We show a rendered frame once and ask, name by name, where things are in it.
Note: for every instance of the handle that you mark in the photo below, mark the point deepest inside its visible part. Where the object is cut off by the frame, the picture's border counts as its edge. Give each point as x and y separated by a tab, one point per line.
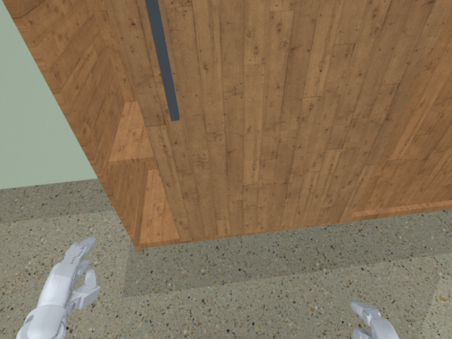
162	57

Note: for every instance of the left robot forearm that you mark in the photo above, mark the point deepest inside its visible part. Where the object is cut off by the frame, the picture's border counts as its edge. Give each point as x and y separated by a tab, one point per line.
44	322

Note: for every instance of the wardrobe door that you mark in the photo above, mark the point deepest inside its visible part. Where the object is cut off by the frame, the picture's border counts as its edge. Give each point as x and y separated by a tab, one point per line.
416	164
285	106

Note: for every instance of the robot right hand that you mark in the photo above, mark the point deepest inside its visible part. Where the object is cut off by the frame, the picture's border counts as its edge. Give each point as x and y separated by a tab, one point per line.
380	328

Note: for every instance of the robot left hand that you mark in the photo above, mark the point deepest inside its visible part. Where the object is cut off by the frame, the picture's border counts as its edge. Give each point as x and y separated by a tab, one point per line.
64	276

